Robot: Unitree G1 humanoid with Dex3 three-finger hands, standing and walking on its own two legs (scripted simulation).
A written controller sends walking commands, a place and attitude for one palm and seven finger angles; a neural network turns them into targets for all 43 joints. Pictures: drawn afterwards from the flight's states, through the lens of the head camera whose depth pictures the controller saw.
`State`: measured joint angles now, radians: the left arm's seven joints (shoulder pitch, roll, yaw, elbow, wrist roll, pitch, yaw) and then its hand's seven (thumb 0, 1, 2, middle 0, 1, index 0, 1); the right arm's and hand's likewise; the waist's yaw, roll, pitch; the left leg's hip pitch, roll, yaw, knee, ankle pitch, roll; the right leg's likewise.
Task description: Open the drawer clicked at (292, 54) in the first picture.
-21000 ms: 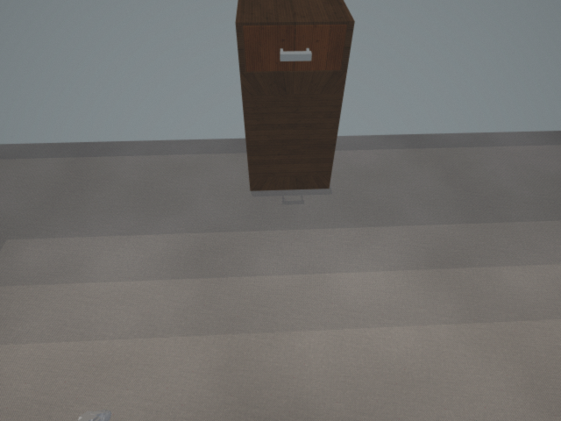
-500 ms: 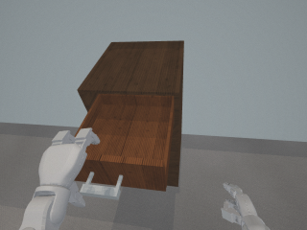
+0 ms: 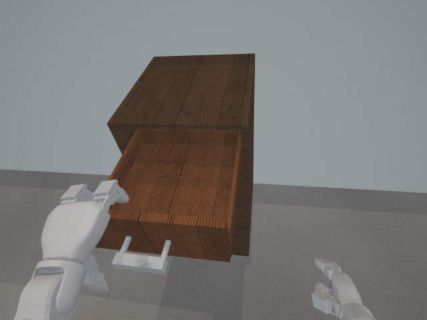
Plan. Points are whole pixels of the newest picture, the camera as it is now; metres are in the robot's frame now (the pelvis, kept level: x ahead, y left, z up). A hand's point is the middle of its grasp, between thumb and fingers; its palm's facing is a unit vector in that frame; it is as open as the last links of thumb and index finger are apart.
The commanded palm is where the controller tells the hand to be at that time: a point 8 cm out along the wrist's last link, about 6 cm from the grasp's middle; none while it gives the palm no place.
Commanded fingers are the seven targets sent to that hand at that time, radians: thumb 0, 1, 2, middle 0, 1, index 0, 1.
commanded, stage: draw the hand back to the body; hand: left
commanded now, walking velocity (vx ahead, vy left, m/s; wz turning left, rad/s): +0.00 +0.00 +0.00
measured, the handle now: (143, 252) +0.25 +0.22 -0.05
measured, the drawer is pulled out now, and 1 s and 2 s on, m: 0.30 0.30 0.30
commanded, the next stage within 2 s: step back with the hand held close in 1.26 s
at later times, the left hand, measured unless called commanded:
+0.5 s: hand (98, 226) +0.20 +0.21 +0.15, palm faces +0.36 -0.84 -0.40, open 13.3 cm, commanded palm +0.15 +0.25 +0.17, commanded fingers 0.00 -0.05 0.50 -0.27 -0.91 -0.27 -0.91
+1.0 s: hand (63, 217) +0.20 +0.27 +0.16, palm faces +0.44 -0.79 -0.42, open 9.2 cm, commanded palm +0.14 +0.30 +0.17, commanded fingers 0.00 0.83 0.87 -0.20 -0.34 -0.20 -0.34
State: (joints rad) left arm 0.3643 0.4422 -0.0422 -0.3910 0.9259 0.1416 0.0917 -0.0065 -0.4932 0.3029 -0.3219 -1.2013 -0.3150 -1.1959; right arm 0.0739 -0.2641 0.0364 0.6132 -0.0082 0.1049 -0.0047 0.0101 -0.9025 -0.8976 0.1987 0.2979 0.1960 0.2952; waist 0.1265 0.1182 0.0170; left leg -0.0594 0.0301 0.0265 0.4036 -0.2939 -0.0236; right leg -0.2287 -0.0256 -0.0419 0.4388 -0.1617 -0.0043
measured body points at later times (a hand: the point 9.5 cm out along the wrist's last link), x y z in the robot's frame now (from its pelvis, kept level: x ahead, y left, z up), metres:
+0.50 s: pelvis +0.01 +0.00 +0.00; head +0.00 -0.02 +0.45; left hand +0.17 +0.25 +0.17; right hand +0.22 -0.20 -0.08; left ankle -0.05 +0.13 -0.74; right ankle +0.05 -0.12 -0.74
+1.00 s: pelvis +0.02 +0.02 +0.00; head +0.02 +0.00 +0.45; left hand +0.17 +0.31 +0.18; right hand +0.23 -0.19 -0.07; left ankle -0.05 +0.13 -0.74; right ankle +0.05 -0.12 -0.74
